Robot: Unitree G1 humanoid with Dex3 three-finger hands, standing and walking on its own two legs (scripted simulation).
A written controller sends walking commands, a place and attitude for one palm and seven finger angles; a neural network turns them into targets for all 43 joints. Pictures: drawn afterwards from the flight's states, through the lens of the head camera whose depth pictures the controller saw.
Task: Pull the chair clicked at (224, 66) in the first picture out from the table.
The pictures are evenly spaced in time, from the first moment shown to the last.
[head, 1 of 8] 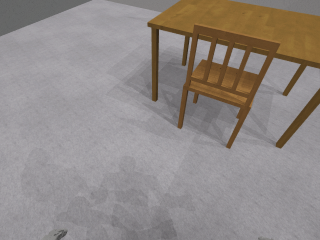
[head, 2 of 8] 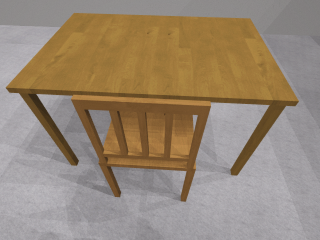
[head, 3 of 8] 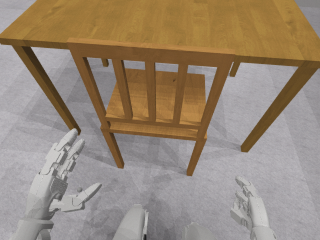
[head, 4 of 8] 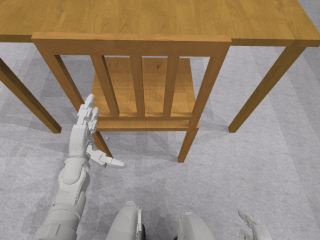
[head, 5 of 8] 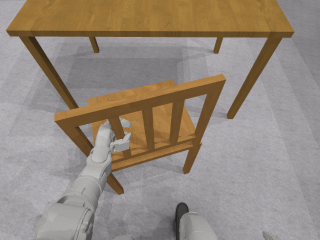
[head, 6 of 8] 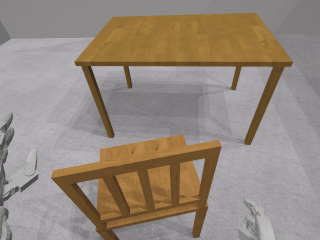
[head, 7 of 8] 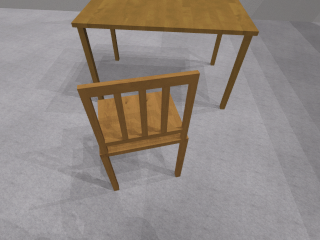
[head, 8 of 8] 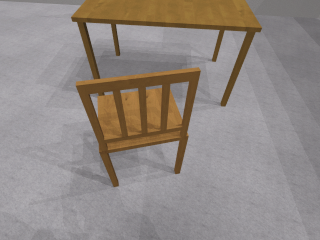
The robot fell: no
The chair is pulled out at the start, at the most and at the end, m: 0.00 0.57 0.56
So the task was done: yes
